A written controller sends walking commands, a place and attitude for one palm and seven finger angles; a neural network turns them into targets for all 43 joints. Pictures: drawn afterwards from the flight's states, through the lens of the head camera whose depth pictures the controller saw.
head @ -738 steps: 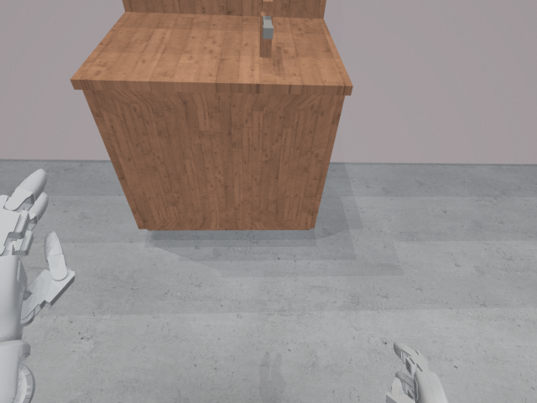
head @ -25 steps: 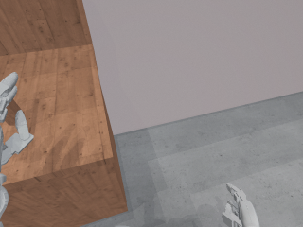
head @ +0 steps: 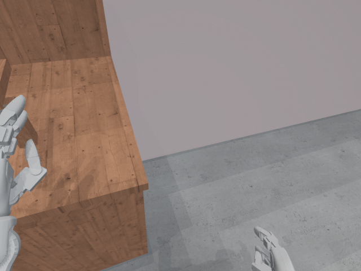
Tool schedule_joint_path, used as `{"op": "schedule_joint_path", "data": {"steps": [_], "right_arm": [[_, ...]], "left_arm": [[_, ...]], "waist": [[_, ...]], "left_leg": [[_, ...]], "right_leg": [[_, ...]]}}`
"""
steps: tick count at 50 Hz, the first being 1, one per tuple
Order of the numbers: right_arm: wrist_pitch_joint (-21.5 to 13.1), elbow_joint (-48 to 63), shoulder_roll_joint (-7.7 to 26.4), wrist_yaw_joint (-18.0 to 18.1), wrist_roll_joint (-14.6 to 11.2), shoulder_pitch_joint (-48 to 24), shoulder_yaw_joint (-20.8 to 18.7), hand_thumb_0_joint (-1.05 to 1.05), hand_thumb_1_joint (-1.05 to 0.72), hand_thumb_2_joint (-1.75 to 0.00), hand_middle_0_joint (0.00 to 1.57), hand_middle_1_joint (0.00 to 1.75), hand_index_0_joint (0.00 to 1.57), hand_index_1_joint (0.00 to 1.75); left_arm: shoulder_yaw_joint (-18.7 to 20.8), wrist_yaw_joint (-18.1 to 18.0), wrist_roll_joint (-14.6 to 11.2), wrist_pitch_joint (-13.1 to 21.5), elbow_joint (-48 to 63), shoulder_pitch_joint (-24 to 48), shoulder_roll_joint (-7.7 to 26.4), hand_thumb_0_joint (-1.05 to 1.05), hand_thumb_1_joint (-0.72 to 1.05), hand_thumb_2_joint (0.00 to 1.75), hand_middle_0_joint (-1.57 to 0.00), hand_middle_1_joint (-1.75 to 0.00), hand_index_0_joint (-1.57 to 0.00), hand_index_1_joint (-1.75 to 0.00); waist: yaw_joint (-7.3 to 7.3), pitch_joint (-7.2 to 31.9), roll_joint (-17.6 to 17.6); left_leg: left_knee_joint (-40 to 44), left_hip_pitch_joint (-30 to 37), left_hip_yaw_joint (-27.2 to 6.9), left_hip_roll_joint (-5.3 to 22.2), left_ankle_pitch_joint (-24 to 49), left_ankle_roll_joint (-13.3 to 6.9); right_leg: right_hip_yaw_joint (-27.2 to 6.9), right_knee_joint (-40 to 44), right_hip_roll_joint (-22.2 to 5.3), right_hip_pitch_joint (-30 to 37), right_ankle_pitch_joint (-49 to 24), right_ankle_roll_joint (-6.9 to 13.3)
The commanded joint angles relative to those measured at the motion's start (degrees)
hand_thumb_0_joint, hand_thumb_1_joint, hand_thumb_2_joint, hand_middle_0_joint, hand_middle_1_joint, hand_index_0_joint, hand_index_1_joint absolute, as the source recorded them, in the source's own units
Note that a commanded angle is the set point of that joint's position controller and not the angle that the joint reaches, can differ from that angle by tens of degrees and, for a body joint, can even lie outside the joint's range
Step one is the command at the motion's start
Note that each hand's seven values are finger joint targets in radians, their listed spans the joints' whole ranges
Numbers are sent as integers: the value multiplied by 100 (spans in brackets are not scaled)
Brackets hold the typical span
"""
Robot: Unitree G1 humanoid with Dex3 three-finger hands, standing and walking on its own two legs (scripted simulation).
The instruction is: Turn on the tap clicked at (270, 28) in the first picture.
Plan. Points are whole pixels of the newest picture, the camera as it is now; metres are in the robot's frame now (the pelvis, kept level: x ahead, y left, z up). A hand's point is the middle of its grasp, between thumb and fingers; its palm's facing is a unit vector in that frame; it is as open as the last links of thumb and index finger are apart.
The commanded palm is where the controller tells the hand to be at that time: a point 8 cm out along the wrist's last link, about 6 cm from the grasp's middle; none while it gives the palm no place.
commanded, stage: look again from close up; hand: left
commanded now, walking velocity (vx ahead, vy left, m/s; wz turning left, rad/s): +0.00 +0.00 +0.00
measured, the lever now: out of the picture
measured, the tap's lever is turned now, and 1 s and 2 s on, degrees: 0 0 0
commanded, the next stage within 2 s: shuffle to correct the standing spot in 0.34 s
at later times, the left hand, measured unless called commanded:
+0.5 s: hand (65, 163) +0.24 +0.23 +0.16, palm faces +0.39 -0.85 -0.35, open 7.4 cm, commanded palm +0.18 +0.26 +0.18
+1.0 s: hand (33, 199) +0.17 +0.25 +0.16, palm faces +0.34 -0.83 -0.44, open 7.4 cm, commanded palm +0.11 +0.29 +0.18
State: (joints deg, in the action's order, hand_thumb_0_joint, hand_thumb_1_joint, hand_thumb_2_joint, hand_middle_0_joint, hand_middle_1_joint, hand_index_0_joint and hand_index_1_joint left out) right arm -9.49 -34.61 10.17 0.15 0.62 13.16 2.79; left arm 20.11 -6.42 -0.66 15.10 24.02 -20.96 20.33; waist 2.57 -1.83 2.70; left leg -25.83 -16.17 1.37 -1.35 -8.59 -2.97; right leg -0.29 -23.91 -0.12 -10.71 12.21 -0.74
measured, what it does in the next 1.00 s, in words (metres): stands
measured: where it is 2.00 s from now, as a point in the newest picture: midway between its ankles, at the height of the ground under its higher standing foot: outside the picture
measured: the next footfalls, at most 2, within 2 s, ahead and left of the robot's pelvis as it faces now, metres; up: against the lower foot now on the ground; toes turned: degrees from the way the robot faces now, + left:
right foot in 1.28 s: -0.07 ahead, -0.06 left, +0.00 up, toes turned -1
left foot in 1.44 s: +0.02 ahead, +0.12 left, +0.00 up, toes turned +0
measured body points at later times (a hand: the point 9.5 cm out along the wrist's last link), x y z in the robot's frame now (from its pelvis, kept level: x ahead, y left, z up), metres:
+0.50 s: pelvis +0.02 -0.02 +0.01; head +0.03 +0.00 +0.46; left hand +0.21 +0.28 +0.18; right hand +0.20 -0.24 -0.07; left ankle +0.06 +0.08 -0.74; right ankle +0.01 -0.14 -0.74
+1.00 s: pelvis -0.04 +0.01 -0.01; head +0.00 +0.03 +0.44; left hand +0.15 +0.29 +0.18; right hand +0.15 -0.22 -0.08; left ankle +0.06 +0.08 -0.74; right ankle +0.01 -0.14 -0.74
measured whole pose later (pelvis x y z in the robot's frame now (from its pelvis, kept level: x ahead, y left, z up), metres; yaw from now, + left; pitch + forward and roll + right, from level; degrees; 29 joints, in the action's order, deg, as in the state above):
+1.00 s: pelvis -0.04 +0.01 -0.01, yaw +2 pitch +0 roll -3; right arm -1.9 -29.4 13.8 2.2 -0.4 10.7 0.4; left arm 19.9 -6.2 -2.1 15.6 30.1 -26.7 24.1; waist 1.3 -4.4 -1.3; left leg -31.5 -24.7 -1.1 -1.0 -8.6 -2.3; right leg 1.8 -25.8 0.6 -16.9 9.5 -1.6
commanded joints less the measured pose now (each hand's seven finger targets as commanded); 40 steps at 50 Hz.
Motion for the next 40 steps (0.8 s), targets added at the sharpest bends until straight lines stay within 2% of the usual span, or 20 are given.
{"op": "schedule_joint_path", "data": {"steps": [1, 2, 6, 10, 16, 22, 24, 26, 27, 30, 36, 40], "right_arm": [[-254, 947, 824, 138, 6, -638, -342, 0, -90, -90, 20, 30, 20, 30], [-229, 962, 822, 148, 12, -701, -351, 0, -90, -90, 20, 30, 20, 30], [-158, 1012, 808, 177, 10, -689, -339, 0, -90, -90, 20, 30, 20, 30], [-68, 1055, 798, 200, 2, -657, -335, 0, -90, -90, 20, 30, 20, 30], [54, 1088, 811, 224, -23, -631, -357, 0, -90, -90, 20, 30, 20, 30], [138, 1100, 822, 265, -39, -681, -360, 0, -90, -90, 20, 30, 20, 30], [172, 1146, 824, 276, -50, -663, -347, 0, -90, -90, 20, 30, 20, 30], [207, 1149, 834, 275, -48, -632, -362, 0, -90, -90, 20, 30, 20, 30], [231, 1157, 848, 277, -51, -660, -372, 0, -90, -90, 20, 30, 20, 30], [293, 1187, 855, 262, -62, -592, -396, 0, -90, -90, 20, 30, 20, 30], [443, 1297, 891, 257, -78, -609, -442, 0, -90, -90, 20, 30, 20, 30], [534, 1348, 937, 249, -87, -572, -484, 0, -90, -90, 20, 30, 20, 30]], "left_arm": [[338, -83, 33, 215, 1065, 720, 854, 0, 90, 90, -20, -30, -20, -30], [404, -76, 35, 201, 1139, 814, 935, 0, 90, 90, -20, -30, -20, -30], [371, -65, -14, 173, 1173, 745, 889, 0, 90, 90, -20, -30, -20, -30], [429, -52, -83, 109, 1077, 500, 896, 0, 90, 90, -20, -30, -20, -30], [450, -34, -153, 30, 1101, 282, 926, 0, 90, 90, -20, -30, -20, -30], [503, -35, -194, -15, 1151, 311, 1016, 0, 90, 90, -20, -30, -20, -30], [466, -52, -200, -33, 1192, 265, 989, 0, 90, 90, -20, -30, -20, -30], [507, -67, -211, -26, 1195, 117, 1038, 0, 90, 90, -20, -30, -20, -30], [541, -70, -210, -21, 1239, 114, 1091, 0, 90, 90, -20, -30, -20, -30], [553, -77, -240, 17, 1331, -92, 1090, 0, 90, 90, -20, -30, -20, -30], [660, -90, -269, 71, 1502, -315, 1226, 0, 90, 90, -20, -30, -20, -30], [698, -80, -256, 127, 1561, -362, 1275, 0, 90, 90, -20, -30, -20, -30]], "waist": [[-105, 521, -669], [-119, 512, -714], [-113, 644, -880], [-101, 773, -647], [-111, 904, -624], [-134, 800, -558], [-117, 797, -641], [-108, 895, -494], [-125, 919, -541], [-114, 1204, -482], [-120, 1239, -528], [-150, 1164, -483]], "left_leg": [[1061, 12, -714, 498, -1713, 212], [1002, 187, -647, 473, -1578, 239], [967, 360, -614, 425, -1085, 267], [797, 520, -493, 334, -375, 287], [611, 778, -346, 251, 453, 297], [600, 838, -320, 198, 505, 311], [550, 814, -307, 142, 854, 301], [384, 896, -253, 128, 1333, 285], [334, 904, -239, 130, 1560, 303], [185, 1024, -203, 167, 2071, 286], [86, 788, -178, 244, 2097, 269], [84, 482, -227, 297, 1418, 233]], "right_leg": [[-268, 664, -3, 38, 587, 173], [-311, 751, -3, -114, 617, 186], [-206, 722, 34, 7, 277, 171], [-173, 770, 21, 127, -181, 161], [-99, 789, -1, 189, -742, 122], [-68, 916, -3, 109, -681, 100], [-49, 953, -6, 178, -988, 79], [-30, 939, -49, 236, -1532, 51], [-15, 883, -69, 256, -1701, 39], [41, 699, -108, 333, -2190, 5], [44, 451, -171, 227, -2334, -38], [-3, 358, -211, 1, -1755, -30]]}}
